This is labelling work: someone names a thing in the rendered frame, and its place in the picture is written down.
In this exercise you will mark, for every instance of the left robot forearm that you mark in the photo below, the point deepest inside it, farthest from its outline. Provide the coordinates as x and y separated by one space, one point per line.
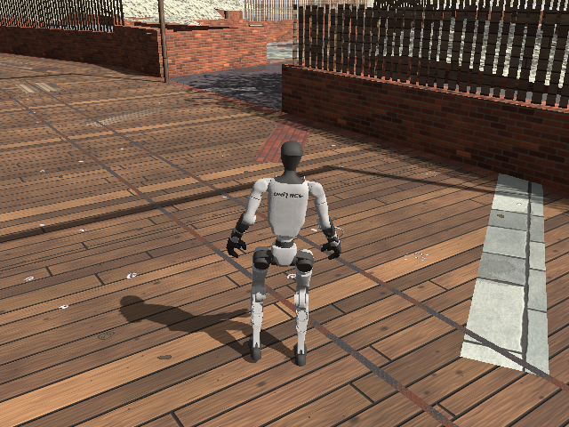
239 230

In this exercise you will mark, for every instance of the robot left upper arm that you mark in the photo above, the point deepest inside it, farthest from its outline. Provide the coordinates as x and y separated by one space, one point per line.
253 202

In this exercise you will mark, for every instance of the right robot hand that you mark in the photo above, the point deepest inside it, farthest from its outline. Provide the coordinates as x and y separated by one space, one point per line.
336 249

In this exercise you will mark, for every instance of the humanoid robot torso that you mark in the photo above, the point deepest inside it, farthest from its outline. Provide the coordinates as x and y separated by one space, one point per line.
287 206

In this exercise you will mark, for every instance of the right robot forearm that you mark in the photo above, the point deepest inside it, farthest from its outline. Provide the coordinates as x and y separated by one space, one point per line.
331 235

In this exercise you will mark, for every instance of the left robot hand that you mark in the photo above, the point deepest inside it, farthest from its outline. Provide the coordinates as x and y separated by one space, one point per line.
231 245

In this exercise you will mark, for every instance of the robot left foot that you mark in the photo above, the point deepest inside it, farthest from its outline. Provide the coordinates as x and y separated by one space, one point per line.
255 352

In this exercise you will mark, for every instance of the robot right upper arm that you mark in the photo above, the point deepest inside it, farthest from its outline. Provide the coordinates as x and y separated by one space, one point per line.
316 190

